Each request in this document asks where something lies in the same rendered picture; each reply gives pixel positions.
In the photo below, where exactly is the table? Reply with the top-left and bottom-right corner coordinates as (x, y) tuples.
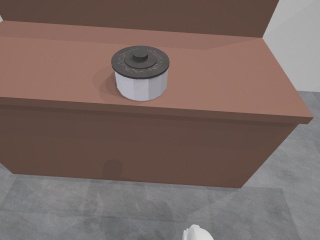
(0, 0), (314, 189)

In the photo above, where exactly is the pot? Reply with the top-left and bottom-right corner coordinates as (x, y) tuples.
(115, 69), (168, 101)

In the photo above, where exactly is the right robot thigh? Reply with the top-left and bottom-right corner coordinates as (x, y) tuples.
(182, 227), (214, 240)

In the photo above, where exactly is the lid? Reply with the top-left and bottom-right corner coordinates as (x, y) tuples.
(111, 45), (170, 80)

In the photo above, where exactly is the knob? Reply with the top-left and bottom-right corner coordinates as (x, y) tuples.
(133, 49), (148, 61)

